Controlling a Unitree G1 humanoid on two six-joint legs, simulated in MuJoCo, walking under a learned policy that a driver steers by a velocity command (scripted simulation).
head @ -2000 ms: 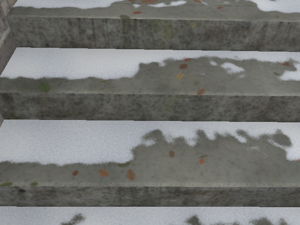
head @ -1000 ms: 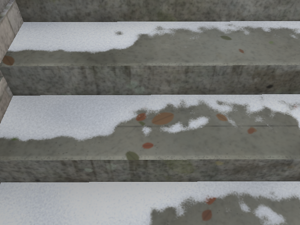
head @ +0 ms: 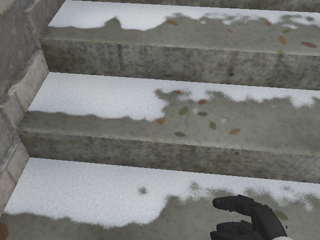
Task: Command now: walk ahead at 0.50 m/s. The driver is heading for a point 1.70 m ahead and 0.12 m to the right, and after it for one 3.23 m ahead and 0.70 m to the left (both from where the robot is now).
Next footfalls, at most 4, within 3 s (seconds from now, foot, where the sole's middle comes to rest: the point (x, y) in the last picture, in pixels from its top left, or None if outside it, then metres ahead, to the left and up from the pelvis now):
0.52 right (222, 227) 0.48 -0.14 -0.48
1.12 left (160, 116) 0.81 0.08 -0.32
1.70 right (221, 33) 1.13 -0.14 -0.16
2.28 left None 1.48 0.08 0.00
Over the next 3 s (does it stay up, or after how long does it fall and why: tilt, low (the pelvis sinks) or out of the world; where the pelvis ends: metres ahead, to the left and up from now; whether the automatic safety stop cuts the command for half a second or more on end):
stays up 1.67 -0.07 0.76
